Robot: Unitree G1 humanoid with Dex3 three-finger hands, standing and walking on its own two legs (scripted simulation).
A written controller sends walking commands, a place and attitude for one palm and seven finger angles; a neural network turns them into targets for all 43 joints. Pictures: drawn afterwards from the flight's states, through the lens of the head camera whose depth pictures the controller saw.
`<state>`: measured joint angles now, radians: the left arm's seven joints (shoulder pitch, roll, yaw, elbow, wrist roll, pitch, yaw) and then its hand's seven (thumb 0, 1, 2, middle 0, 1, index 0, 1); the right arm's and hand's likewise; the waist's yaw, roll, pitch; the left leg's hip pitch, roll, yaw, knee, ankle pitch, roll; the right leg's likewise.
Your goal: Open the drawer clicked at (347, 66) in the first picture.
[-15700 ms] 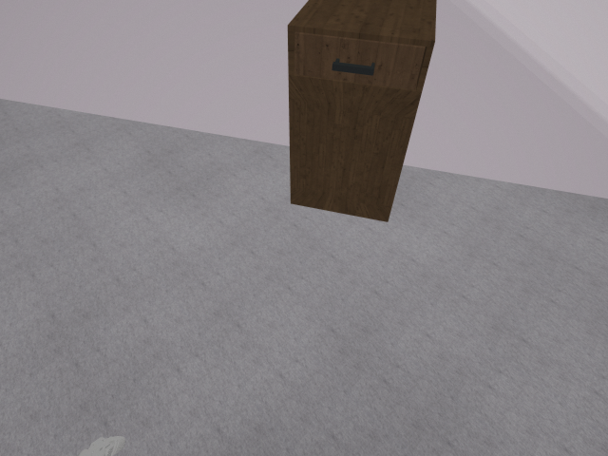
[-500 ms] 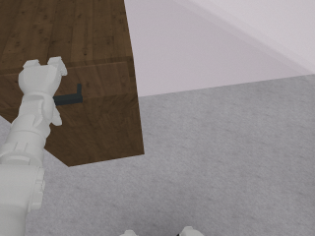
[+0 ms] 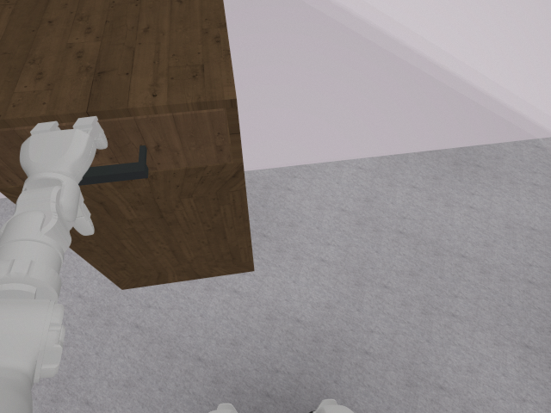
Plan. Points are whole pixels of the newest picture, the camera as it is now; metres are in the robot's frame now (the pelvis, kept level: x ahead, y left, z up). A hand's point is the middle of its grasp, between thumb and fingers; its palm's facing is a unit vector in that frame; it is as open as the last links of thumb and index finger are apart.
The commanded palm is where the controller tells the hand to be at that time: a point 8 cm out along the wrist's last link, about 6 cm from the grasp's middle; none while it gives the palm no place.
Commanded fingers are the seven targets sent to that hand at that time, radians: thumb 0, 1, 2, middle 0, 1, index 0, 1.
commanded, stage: move the hooked fingers above the handle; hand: left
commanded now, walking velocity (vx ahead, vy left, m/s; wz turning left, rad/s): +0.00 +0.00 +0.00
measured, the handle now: (107, 164) +0.53 +0.29 -0.02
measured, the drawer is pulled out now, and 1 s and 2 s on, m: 0.00 0.00 0.00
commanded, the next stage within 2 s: none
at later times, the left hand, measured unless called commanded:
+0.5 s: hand (84, 187) +0.44 +0.28 +0.03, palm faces -0.13 -0.02 -0.99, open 13.8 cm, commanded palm +0.44 +0.28 +0.10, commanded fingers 0.00 -0.50 0.30 -0.30 -1.20 -0.30 -1.20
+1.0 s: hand (103, 175) +0.46 +0.26 +0.04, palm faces -0.05 -0.04 -1.00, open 13.8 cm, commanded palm +0.45 +0.28 +0.10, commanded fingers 0.00 -0.50 0.30 -0.30 -1.20 -0.30 -1.20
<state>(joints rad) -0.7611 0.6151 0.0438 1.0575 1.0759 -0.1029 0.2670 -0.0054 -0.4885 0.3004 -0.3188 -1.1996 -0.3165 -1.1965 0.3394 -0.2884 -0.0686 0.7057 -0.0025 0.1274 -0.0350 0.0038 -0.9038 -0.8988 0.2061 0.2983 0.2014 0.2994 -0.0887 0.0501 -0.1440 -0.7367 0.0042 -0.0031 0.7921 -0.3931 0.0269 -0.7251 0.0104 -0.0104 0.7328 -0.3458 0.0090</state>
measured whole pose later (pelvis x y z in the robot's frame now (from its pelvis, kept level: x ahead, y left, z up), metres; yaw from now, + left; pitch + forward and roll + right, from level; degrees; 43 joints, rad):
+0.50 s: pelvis +0.00 +0.01 +0.00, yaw +0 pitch +18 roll -2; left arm -0.69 0.58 0.02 0.98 1.06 -0.15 0.21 -0.01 -0.49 0.30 -0.32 -1.20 -0.32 -1.20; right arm 0.37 -0.25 -0.06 0.71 0.00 0.13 -0.04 0.00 -0.90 -0.90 0.21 0.30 0.20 0.30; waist -0.07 0.05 -0.14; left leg -0.68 0.00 0.01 0.76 -0.39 0.04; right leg -0.67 0.00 0.00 0.70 -0.34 0.02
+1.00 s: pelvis +0.00 +0.00 +0.00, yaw +0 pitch +18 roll -2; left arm -0.72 0.56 0.03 0.95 1.09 -0.20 0.24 -0.01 -0.49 0.30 -0.32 -1.20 -0.32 -1.20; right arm 0.36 -0.25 -0.05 0.70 -0.01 0.12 -0.05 0.00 -0.90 -0.90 0.21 0.30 0.20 0.30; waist -0.09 0.04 -0.14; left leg -0.70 0.00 0.00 0.79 -0.39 0.03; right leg -0.69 0.00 -0.01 0.73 -0.35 0.01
